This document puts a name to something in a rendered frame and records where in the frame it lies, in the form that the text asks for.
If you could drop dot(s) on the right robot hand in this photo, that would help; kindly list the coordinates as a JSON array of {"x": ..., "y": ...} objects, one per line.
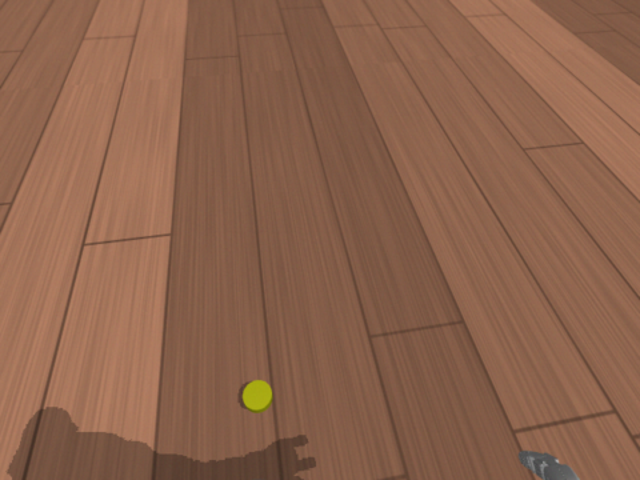
[{"x": 546, "y": 466}]

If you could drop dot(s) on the tin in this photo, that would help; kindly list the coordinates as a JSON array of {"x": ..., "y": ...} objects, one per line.
[{"x": 257, "y": 396}]

